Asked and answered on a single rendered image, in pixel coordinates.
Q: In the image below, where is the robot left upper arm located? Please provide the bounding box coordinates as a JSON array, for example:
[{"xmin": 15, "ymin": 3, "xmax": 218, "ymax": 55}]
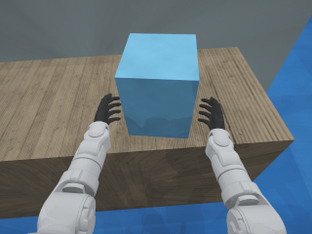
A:
[{"xmin": 27, "ymin": 192, "xmax": 96, "ymax": 234}]

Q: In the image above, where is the robot left hand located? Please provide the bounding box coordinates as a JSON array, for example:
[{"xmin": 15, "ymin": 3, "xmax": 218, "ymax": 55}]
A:
[{"xmin": 94, "ymin": 93, "xmax": 121, "ymax": 125}]

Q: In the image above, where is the carton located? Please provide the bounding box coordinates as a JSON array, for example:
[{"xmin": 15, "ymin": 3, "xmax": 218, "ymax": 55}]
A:
[{"xmin": 114, "ymin": 33, "xmax": 200, "ymax": 139}]

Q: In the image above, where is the left robot forearm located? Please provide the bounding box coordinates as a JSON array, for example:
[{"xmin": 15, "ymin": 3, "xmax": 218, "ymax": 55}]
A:
[{"xmin": 37, "ymin": 121, "xmax": 111, "ymax": 231}]

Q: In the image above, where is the robot right upper arm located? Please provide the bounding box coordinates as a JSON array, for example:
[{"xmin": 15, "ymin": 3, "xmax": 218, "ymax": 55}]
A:
[{"xmin": 226, "ymin": 205, "xmax": 287, "ymax": 234}]

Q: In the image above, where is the pedestal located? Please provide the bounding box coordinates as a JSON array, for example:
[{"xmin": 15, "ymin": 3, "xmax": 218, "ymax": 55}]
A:
[{"xmin": 0, "ymin": 47, "xmax": 295, "ymax": 219}]

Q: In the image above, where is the right robot forearm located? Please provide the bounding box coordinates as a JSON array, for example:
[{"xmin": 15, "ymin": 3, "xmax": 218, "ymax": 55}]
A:
[{"xmin": 205, "ymin": 128, "xmax": 287, "ymax": 234}]

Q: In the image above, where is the robot right hand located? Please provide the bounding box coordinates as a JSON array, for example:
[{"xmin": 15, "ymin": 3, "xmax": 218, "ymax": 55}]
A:
[{"xmin": 198, "ymin": 97, "xmax": 225, "ymax": 131}]

